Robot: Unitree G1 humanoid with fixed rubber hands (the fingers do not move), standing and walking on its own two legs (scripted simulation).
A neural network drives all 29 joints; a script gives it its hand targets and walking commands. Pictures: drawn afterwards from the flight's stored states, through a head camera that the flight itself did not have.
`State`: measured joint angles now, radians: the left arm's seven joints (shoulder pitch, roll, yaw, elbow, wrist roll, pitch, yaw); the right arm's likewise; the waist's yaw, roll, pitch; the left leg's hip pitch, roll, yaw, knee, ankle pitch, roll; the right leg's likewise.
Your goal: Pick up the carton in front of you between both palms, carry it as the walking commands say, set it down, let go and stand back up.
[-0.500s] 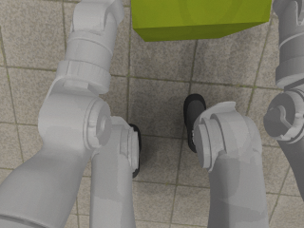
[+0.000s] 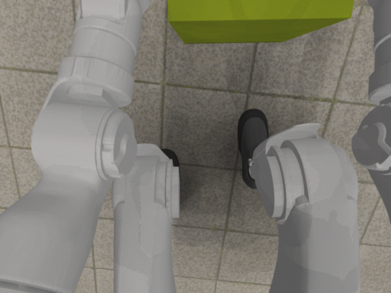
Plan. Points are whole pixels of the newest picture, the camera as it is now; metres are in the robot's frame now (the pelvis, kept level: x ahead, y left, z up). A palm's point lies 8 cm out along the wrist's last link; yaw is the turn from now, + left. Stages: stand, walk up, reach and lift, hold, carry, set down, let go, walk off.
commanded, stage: set down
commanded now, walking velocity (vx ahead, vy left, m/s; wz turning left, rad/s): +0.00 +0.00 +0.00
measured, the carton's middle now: out of the picture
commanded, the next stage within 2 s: let go in 1.68 s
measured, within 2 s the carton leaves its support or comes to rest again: neither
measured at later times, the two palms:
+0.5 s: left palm out of the picture +0.58 +0.03 -0.18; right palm out of the picture +0.51 -0.31 -0.20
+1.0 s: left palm out of the picture +0.60 +0.02 -0.05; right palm out of the picture +0.53 -0.34 -0.06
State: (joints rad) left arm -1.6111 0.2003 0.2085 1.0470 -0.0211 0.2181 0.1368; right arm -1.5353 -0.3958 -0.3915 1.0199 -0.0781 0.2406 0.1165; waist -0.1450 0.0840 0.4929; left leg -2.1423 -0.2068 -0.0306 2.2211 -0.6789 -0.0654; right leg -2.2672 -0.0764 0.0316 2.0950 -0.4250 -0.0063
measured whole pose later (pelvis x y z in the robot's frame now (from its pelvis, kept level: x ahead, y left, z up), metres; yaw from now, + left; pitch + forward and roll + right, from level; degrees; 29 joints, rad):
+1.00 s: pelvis +0.01 +0.00 +0.06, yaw -2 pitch +39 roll +4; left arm -1.52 0.24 0.21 0.92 -0.06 0.27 0.18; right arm -1.51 -0.48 -0.32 1.05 0.04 0.20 0.03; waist -0.12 0.06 0.29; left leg -2.02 -0.13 0.01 1.99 -0.67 -0.04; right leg -2.18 0.00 0.07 1.89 -0.40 0.01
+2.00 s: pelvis +0.07 -0.03 +0.31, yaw -5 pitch +39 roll +3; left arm -0.80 0.09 0.25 0.61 0.12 0.21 0.11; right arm -0.83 -0.30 -0.33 0.71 -0.15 0.17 0.13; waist -0.06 0.03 0.01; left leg -1.24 -0.06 -0.06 0.93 -0.38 -0.04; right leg -1.37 0.01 0.04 0.89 -0.19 -0.02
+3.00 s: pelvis +0.14 +0.00 +0.40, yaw -7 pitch -4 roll -1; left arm 0.21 0.19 0.04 0.43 0.03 0.11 -0.06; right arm 0.23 -0.22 -0.05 0.41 -0.02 0.13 0.07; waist 0.00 0.04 0.11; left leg -0.02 -0.02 -0.08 0.45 -0.35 0.02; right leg -0.15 0.03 0.03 0.42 -0.20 0.01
